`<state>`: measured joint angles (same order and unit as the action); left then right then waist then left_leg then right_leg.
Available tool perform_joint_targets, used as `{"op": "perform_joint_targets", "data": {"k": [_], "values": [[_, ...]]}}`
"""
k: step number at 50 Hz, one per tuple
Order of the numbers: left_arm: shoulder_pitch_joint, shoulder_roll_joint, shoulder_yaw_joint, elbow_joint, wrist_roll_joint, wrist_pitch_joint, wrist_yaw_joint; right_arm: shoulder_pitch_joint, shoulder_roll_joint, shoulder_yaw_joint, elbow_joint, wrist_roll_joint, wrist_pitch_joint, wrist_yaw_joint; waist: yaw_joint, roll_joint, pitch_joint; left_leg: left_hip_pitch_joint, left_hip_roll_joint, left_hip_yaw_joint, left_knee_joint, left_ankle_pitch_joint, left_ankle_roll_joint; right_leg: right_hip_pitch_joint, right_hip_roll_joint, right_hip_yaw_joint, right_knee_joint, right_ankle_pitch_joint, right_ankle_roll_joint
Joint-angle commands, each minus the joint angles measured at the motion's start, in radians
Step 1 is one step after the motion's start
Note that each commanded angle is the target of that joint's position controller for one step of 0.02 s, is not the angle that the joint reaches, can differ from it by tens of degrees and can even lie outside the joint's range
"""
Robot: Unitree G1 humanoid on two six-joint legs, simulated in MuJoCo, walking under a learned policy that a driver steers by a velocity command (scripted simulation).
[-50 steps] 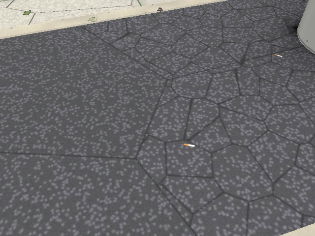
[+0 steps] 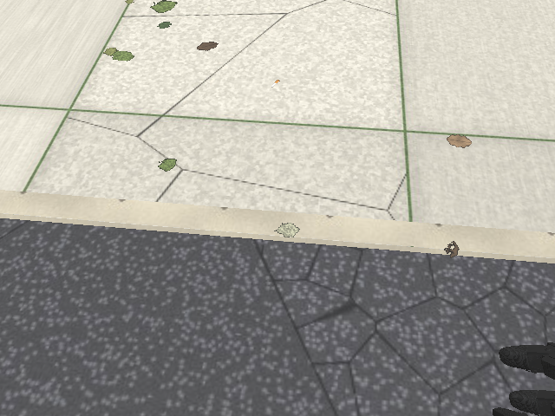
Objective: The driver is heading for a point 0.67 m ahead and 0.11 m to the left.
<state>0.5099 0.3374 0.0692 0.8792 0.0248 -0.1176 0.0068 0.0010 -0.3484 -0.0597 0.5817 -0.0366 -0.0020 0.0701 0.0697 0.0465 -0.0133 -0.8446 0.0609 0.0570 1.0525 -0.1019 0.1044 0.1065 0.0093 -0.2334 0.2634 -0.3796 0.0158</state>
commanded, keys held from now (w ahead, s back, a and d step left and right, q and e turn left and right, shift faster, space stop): w+q+shift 0.28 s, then w+shift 0.16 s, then shift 0.56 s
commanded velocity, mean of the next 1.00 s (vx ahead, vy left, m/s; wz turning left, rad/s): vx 0.65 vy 0.00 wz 0.49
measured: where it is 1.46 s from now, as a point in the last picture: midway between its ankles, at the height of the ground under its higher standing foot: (273, 274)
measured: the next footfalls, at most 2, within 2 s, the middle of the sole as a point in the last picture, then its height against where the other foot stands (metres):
left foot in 0.12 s outside the picture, level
right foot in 0.52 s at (320, 303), level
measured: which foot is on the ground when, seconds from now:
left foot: up 0.00-0.10, down 0.12-0.54, up 0.56-0.92, down 0.94-1.00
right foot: down 0.00-0.12, up 0.14-0.50, down 0.52-0.98, up 1.00-1.00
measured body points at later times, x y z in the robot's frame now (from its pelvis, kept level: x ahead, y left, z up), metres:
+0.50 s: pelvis +0.50 +0.03 +0.00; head +0.53 +0.03 +0.45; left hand +0.65 +0.33 -0.05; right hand +0.61 -0.25 -0.13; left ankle +0.28 +0.04 -0.72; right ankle +0.73 -0.04 -0.71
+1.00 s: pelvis +0.78 +0.10 +0.01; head +0.80 +0.12 +0.45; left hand +0.71 +0.38 -0.12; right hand +1.08 +0.01 -0.07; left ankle +0.83 +0.25 -0.72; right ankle +0.74 -0.03 -0.71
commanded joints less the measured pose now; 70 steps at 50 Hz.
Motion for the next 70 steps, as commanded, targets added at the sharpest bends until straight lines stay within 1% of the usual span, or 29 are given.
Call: {"op": "perform_joint_targets", "data": {"k": [1, 3, 5, 6, 7, 8, 9, 11, 14, 18, 22, 25, 26, 27, 28, 29, 30, 32, 36, 40, 47, 48, 49, 50, 54, 60, 61, 62, 70], "values": [[-0.132, 0.067, -0.011, -0.084, -0.007, -0.035, -0.001, -0.012, 0.036, 0.040, -0.058, -0.001, -0.008, 0.024, -0.103, -0.084, 0.142, 0.292, -0.077, 0.137, -0.222, 0.127, 0.034, -0.258, -0.177, -0.030, -0.084, 1.087, -0.017], [-0.112, 0.147, 0.010, -0.095, -0.011, -0.019, 0.013, 0.089, -0.016, 0.022, -0.021, -0.001, -0.016, 0.016, -0.168, -0.144, 0.048, 0.467, -0.148, 0.159, -0.268, 0.089, 0.065, -0.182, -0.208, -0.021, 0.090, 1.358, -0.014], [-0.196, 0.196, 0.023, -0.137, 0.000, 0.016, 0.025, 0.488, -0.107, -0.027, 0.093, -0.002, -0.026, -0.006, -0.367, -0.152, -0.150, 0.925, -0.184, 0.064, -0.302, 0.039, 0.136, -0.304, -0.243, 0.011, 0.616, 1.401, -0.030], [-0.200, 0.159, 0.023, -0.140, 0.010, 0.028, 0.011, 0.543, -0.153, -0.058, 0.131, 0.016, -0.022, -0.032, -0.354, -0.029, -0.156, 1.100, -0.140, -0.045, -0.384, -0.007, 0.171, -0.500, -0.111, 0.008, 1.010, 0.605, -0.021], [-0.154, 0.012, -0.016, -0.195, 0.036, 0.027, 0.003, 0.451, -0.243, -0.076, 0.105, 0.026, -0.005, -0.050, -0.216, 0.171, -0.127, 1.157, 0.027, -0.337, -0.315, 0.240, 0.221, -0.783, 0.013, 0.044, 1.430, -0.166, 0.001], [-0.136, 0.060, -0.020, -0.313, 0.003, 0.010, -0.001, 0.440, -0.299, -0.091, 0.047, 0.008, 0.009, -0.057, -0.198, 0.169, -0.388, 1.360, 0.178, -0.769, -0.582, -0.081, 0.411, -0.982, 0.023, 0.277, 1.525, -0.130, 0.007], [-0.225, 0.095, -0.026, -0.321, 0.013, -0.010, -0.003, 0.423, -0.247, -0.087, 0.045, 0.013, 0.012, -0.071, -0.207, 0.007, -0.272, 1.240, 0.190, -0.879, -0.761, -0.301, 0.370, -1.036, -0.031, 0.321, 1.418, -0.032, 0.004], [-0.261, 0.079, -0.037, -0.313, 0.031, -0.006, 0.000, 0.363, -0.164, -0.062, 0.078, 0.017, -0.013, -0.083, -0.097, -0.128, -0.017, 0.867, 0.119, -0.747, -0.806, -0.202, 0.306, -0.947, -0.098, 0.319, 1.214, -0.005, 0.015], [-0.236, 0.056, -0.044, -0.312, 0.052, 0.062, 0.003, 0.315, -0.112, -0.035, 0.086, 0.021, -0.056, -0.079, -0.004, -0.141, 0.068, 0.502, 0.026, -0.561, -0.826, -0.064, 0.288, -0.768, -0.152, 0.314, 0.980, -0.109, 0.062], [-0.410, -0.028, -0.078, -0.368, 0.017, 0.059, -0.028, 0.283, -0.098, -0.034, 0.106, 0.035, -0.089, -0.065, -0.042, -0.065, 0.095, 0.305, -0.098, -0.349, -0.894, 0.014, 0.185, -0.485, -0.148, 0.247, 0.530, 0.392, 0.035], [-0.491, 0.014, -0.063, -0.354, 0.005, 0.052, -0.034, 0.407, -0.123, -0.045, 0.157, 0.041, -0.095, -0.054, -0.133, -0.035, 0.073, 0.639, -0.017, -0.372, -0.856, 0.250, 0.135, -0.503, -0.096, 0.215, 0.327, 0.501, -0.019], [-0.266, 0.063, -0.027, -0.282, 0.027, 0.029, -0.009, 0.441, -0.171, -0.051, 0.193, 0.025, -0.082, -0.070, -0.033, -0.031, -0.052, 0.850, -0.022, -0.329, -0.454, 0.788, 0.041, -0.325, 0.021, 0.165, 0.227, 0.385, -0.062], [-0.109, 0.101, -0.012, -0.246, 0.031, 0.015, 0.003, 0.416, -0.140, -0.043, 0.184, 0.023, -0.086, -0.073, 0.047, -0.013, -0.126, 0.731, -0.064, -0.312, -0.223, 0.646, 0.009, -0.118, -0.059, 0.219, 0.243, 0.450, -0.077], [0.010, 0.213, 0.014, -0.234, 0.064, 0.007, 0.010, 0.521, -0.001, -0.013, 0.148, 0.060, -0.088, -0.076, 0.024, -0.258, -0.318, 0.449, -0.188, -0.202, 0.225, 0.038, -0.052, 0.217, -0.401, 0.605, 0.314, 0.743, -0.197], [0.027, 0.222, 0.028, -0.210, 0.034, 0.020, -0.015, 0.578, -0.024, -0.009, 0.159, 0.058, -0.085, -0.085, 0.013, -0.375, -0.463, 0.305, -0.269, -0.198, 0.424, -0.414, -0.068, 0.305, -0.495, 0.925, 0.219, 0.943, -0.291], [-0.063, 0.109, 0.007, -0.246, -0.015, 0.004, -0.012, 0.480, -0.016, 0.006, 0.155, 0.083, -0.075, -0.077, 0.038, -0.317, -0.358, 0.192, -0.177, -0.297, 0.489, -0.422, -0.094, 0.278, -0.429, 0.820, 0.184, 0.752, -0.281], [-0.147, 0.065, -0.003, -0.253, -0.022, 0.003, -0.010, 0.340, -0.054, 0.001, 0.108, 0.089, -0.068, -0.075, 0.039, -0.209, -0.229, 0.162, -0.121, -0.247, 0.425, -0.361, -0.096, 0.139, -0.385, 0.649, 0.175, 0.777, -0.247], [-0.205, 0.037, -0.015, -0.232, -0.022, -0.008, -0.012, 0.207, -0.056, -0.005, 0.066, 0.063, -0.059, -0.071, -0.004, -0.068, -0.068, 0.159, -0.066, -0.196, 0.307, -0.336, -0.096, -0.084, -0.305, 0.500, 0.117, 0.882, -0.225], [-0.295, 0.051, -0.014, -0.190, -0.024, -0.015, -0.019, 0.270, 0.022, 0.015, 0.081, 0.050, -0.035, -0.073, -0.114, -0.102, -0.031, 0.288, -0.033, -0.140, -0.004, -0.233, -0.113, -0.293, -0.248, 0.352, 0.021, 0.993, -0.232], [-0.288, 0.095, 0.001, -0.154, -0.038, 0.008, 0.002, 0.142, 0.041, 0.033, 0.067, 0.039, -0.049, -0.054, -0.072, -0.139, -0.073, 0.441, -0.050, -0.084, -0.357, 0.112, -0.120, -0.312, -0.175, 0.221, -0.002, 0.925, -0.203], [-0.235, 0.091, 0.003, -0.094, -0.048, 0.044, 0.008, 0.115, -0.023, -0.003, 0.073, 0.014, -0.067, -0.048, -0.084, -0.099, -0.074, 0.578, -0.079, -0.070, -0.633, 0.278, -0.024, -0.217, -0.152, 0.239, 0.245, 0.763, -0.134], [-0.213, 0.075, -0.004, -0.100, -0.026, 0.037, 0.008, 0.169, -0.083, -0.018, 0.078, 0.005, -0.067, -0.059, -0.091, -0.031, -0.137, 0.738, 0.020, -0.163, -0.577, 0.706, 0.023, -0.303, -0.090, 0.201, 0.377, 0.627, -0.083], [-0.086, -0.012, -0.035, -0.090, -0.014, 0.032, -0.002, 0.194, -0.068, -0.007, 0.075, -0.022, -0.055, -0.071, -0.048, 0.112, -0.282, 0.993, 0.232, -0.374, -0.508, 1.001, 0.209, -0.492, -0.028, 0.212, 0.583, 0.202, -0.017], [-0.120, 0.003, -0.039, -0.080, -0.021, 0.049, -0.011, 0.234, 0.023, 0.013, 0.093, 0.000, -0.042, -0.070, -0.100, 0.166, -0.361, 1.031, 0.308, -0.481, -0.550, 0.980, 0.291, -0.560, -0.009, 0.276, 0.734, -0.275, 0.024], [-0.234, 0.044, -0.018, -0.094, -0.023, 0.128, 0.009, 0.032, -0.005, 0.007, 0.088, 0.023, -0.021, -0.063, -0.032, 0.048, -0.129, 0.619, 0.190, -0.372, -0.692, 0.301, 0.142, -0.514, -0.082, 0.295, 0.608, -0.227, 0.058], [-0.215, 0.010, -0.028, -0.057, 0.020, 0.144, 0.015, 0.073, 0.054, 0.013, 0.147, 0.026, 0.000, -0.082, -0.024, 0.024, -0.074, 0.392, 0.021, -0.196, -0.689, -0.350, -0.036, -0.239, -0.083, 0.275, 0.216, 0.182, -0.015], [-0.269, 0.073, -0.013, -0.071, 0.014, 0.144, 0.021, 0.103, 0.048, 0.007, 0.151, 0.025, 0.000, -0.083, -0.070, -0.089, -0.009, 0.440, -0.033, -0.144, -0.664, -0.350, -0.078, -0.387, -0.118, 0.306, 0.169, -0.026, -0.055], [-0.310, 0.044, -0.019, -0.073, 0.010, 0.135, 0.020, 0.077, 0.043, 0.004, 0.156, 0.019, -0.002, -0.089, -0.070, -0.136, 0.025, 0.552, -0.053, -0.114, -0.616, -0.253, -0.103, -0.526, -0.112, 0.326, 0.110, -0.187, -0.069], [-0.276, 0.003, -0.032, -0.021, -0.013, 0.082, 0.018, 0.128, 0.043, -0.013, 0.248, 0.031, -0.010, -0.100, -0.064, -0.078, -0.006, 0.662, -0.033, -0.126, -0.546, 0.084, -0.087, -0.443, -0.082, 0.295, 0.147, 0.129, -0.042]]}}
